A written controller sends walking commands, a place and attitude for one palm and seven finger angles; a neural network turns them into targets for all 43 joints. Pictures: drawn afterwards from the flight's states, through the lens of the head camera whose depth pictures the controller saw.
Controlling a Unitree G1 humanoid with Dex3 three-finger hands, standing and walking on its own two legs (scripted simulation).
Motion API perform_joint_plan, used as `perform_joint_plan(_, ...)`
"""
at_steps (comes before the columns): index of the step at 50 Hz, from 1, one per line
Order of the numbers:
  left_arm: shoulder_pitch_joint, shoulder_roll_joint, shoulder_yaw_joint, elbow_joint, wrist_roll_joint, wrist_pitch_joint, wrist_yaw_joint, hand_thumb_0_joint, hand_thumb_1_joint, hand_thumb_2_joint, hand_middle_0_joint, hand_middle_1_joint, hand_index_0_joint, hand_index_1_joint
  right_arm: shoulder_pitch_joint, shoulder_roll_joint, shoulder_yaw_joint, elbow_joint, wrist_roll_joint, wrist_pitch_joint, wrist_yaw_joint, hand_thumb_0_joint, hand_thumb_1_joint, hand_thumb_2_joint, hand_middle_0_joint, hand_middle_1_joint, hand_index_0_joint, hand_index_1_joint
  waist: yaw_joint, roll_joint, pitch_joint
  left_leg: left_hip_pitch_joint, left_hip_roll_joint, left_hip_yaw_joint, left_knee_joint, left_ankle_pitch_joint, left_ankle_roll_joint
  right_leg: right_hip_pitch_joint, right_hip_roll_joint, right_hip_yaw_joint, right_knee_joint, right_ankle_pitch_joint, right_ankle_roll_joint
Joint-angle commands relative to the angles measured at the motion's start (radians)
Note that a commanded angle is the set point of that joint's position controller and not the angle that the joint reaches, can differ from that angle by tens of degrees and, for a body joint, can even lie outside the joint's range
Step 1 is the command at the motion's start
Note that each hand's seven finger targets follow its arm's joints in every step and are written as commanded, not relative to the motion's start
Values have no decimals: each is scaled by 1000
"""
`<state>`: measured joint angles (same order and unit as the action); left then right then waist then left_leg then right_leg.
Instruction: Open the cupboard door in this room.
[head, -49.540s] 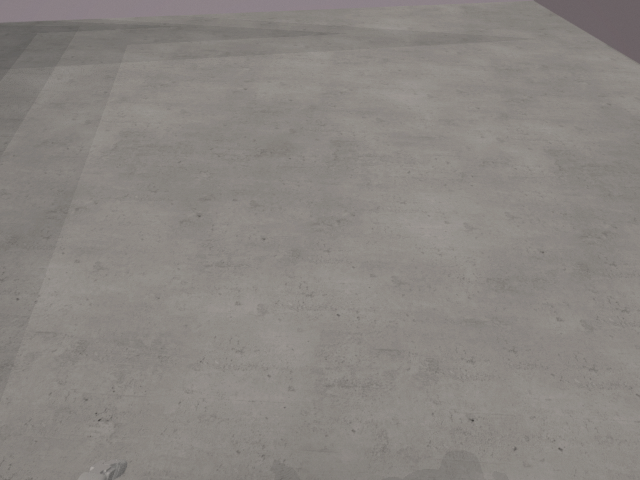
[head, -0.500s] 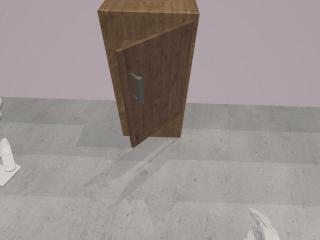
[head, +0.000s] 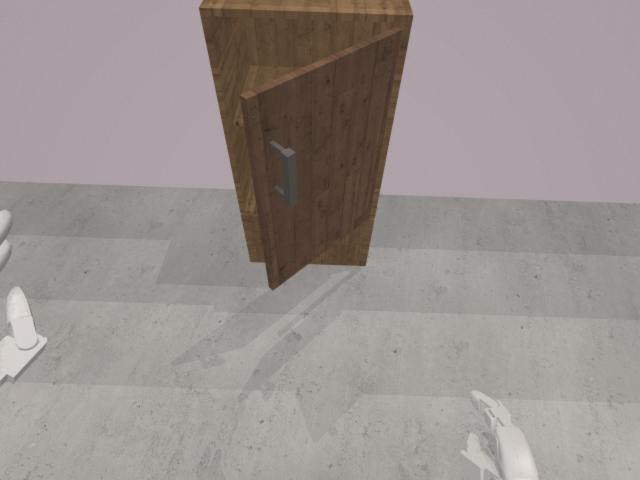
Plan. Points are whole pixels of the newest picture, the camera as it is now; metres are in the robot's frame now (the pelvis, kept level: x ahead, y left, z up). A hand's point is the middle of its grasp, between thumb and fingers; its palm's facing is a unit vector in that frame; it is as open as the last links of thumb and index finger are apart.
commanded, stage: let the arm hang, fingers relaxed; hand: left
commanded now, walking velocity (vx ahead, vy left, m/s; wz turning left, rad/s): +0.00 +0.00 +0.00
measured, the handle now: (283, 174) +0.66 +0.11 -0.04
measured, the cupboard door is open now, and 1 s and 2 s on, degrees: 45 45 45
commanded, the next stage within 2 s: look to check the result in 1.12 s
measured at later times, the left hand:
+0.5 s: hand out of the picture -0.05 +0.20 -0.17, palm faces +0.01 -0.97 -0.23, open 7.2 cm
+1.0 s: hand out of the picture +0.05 +0.21 -0.16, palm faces +0.01 -0.97 -0.26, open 7.4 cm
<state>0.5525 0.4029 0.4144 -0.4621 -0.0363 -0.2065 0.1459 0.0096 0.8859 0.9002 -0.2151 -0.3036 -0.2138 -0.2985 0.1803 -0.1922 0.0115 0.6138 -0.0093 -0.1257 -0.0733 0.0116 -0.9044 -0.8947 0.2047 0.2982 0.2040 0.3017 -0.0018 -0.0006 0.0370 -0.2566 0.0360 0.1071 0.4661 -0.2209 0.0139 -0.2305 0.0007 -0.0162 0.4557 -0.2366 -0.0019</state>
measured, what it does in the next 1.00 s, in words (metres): stands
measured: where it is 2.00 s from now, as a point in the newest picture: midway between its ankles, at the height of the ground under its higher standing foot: outside the picture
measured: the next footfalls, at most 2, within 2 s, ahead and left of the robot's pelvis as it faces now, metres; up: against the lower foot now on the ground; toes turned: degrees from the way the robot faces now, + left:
none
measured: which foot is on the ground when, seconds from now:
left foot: down 0.00-1.00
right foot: down 0.00-1.00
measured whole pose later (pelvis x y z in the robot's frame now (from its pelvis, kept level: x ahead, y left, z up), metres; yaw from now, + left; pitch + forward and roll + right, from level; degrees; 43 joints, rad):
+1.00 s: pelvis -0.01 +0.00 +0.01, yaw +2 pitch -2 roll +0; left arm 0.14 0.21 0.00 1.13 0.01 -0.01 0.02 0.00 0.90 0.90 -0.20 -0.30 -0.20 -0.30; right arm 0.18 -0.21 -0.02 1.13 -0.03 0.00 -0.01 0.00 -0.91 -0.89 0.20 0.30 0.20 0.30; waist -0.02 0.02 0.04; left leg -0.19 0.00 0.09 0.37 -0.15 0.02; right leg -0.17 -0.03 -0.04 0.39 -0.20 0.00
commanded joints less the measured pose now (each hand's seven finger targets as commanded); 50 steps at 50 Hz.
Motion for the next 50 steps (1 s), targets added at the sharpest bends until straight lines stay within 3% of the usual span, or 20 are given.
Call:
perform_joint_plan(1,-108,-1,-307,592,83,94,-123,0,900,900,-200,-300,-200,-300,-99,-319,-107,107,17,-80,77,0,-900,-900,200,300,200,300,-61,100,-60,-40,96,-152,52,255,27,-88,-111,17,93,257,-17)
perform_joint_plan(2,-100,-26,-283,626,73,176,-141,0,900,900,-200,-300,-200,-300,-38,-260,-103,101,16,-3,84,0,-900,-900,200,300,200,300,-35,121,-144,-20,114,-141,8,296,21,-66,-94,41,94,166,-15)
perform_joint_plan(3,-128,-51,-302,658,74,188,-141,0,900,900,-200,-300,-200,-300,-27,-242,-92,99,7,22,82,0,-900,-900,200,300,200,300,-23,65,-162,-42,136,-174,0,287,39,-55,-71,23,124,84,-16)
perform_joint_plan(5,-175,-27,-309,761,73,195,-142,0,900,900,-200,-300,-200,-300,-48,-235,-63,100,-4,56,79,0,-900,-900,200,300,200,300,-4,-62,-139,-98,133,-210,-31,164,57,-19,-65,28,91,25,-17)
perform_joint_plan(7,-243,14,-319,890,78,193,-141,0,900,900,-200,-300,-200,-300,-42,-243,-60,137,-12,74,79,0,-900,-900,200,300,200,300,-5,-182,-128,-56,82,-179,1,130,37,-15,-104,80,17,92,-38)
perform_joint_plan(8,-281,29,-327,956,77,193,-139,0,900,900,-200,-300,-200,-300,-39,-236,-60,155,-12,87,81,0,-900,-900,200,300,200,300,-14,-182,-105,-30,59,-158,6,106,28,-40,-126,100,-14,78,-49)
perform_joint_plan(10,-330,26,-354,1095,67,198,-136,0,900,900,-200,-300,-200,-300,-42,-217,-47,205,-20,107,82,0,-900,-900,200,300,200,300,-21,-46,-56,16,46,-138,-24,98,17,-81,-133,113,-42,53,-52)
perform_joint_plan(12,-338,21,-372,1212,61,198,-133,0,900,900,-200,-300,-200,-300,-44,-209,-37,250,-19,114,80,0,-900,-900,200,300,200,300,-12,52,-60,25,63,-148,-82,88,15,-36,-109,101,-46,42,-39)
perform_joint_plan(15,-316,2,-386,1349,55,195,-130,0,900,900,-200,-300,-200,-300,-22,-186,-27,315,-12,118,72,0,-900,-900,200,300,200,300,-6,67,-68,39,62,-146,-114,34,8,9,-108,99,-88,22,-37)
perform_joint_plan(16,-309,-7,-388,1387,52,193,-130,0,900,900,-200,-300,-200,-300,-11,-180,-26,338,-12,119,68,0,-900,-900,200,300,200,300,-8,86,-66,53,60,-139,-118,23,5,5,-108,100,-101,17,-40)
perform_joint_plan(17,-301,-21,-378,1417,53,192,-129,0,900,900,-200,-300,-200,-300,-1,-175,-31,354,-15,120,65,0,-900,-900,200,300,200,300,-6,142,-68,57,62,-140,-127,0,7,12,-107,97,-113,10,-44)
perform_joint_plan(24,-294,-35,-387,1545,50,194,-126,0,900,900,-200,-300,-200,-300,82,-156,-40,447,-9,129,54,0,-900,-900,200,300,200,300,-13,29,-10,59,74,-150,-160,-47,13,-2,-105,66,-150,-29,-46)
perform_joint_plan(27,-288,-37,-387,1568,49,197,-124,0,900,900,-200,-300,-200,-300,102,-157,-42,467,-9,127,51,0,-900,-900,200,300,200,300,-10,35,-16,60,82,-161,-177,-55,17,8,-103,56,-137,-23,-45)
perform_joint_plan(30,-290,-35,-386,1581,50,197,-122,0,900,900,-200,-300,-200,-300,109,-151,-44,479,-9,129,52,0,-900,-900,200,300,200,300,-9,-7,6,57,78,-155,-175,-52,18,-2,-105,55,-146,-42,-43)
perform_joint_plan(42,-349,-27,-378,1571,53,191,-118,0,900,900,-200,-300,-200,-300,71,-147,-46,489,-14,123,57,0,-900,-900,200,300,200,300,-10,-1,34,65,78,-156,-197,-9,11,-4,-110,57,-148,-12,-35)
perform_joint_plan(50,-381,-19,-374,1557,53,181,-120,0,900,900,-200,-300,-200,-300,26,-163,-47,483,-14,114,57,0,-900,-900,200,300,200,300,-9,18,3,98,80,-148,-190,74,7,27,-117,66,-159,51,-33)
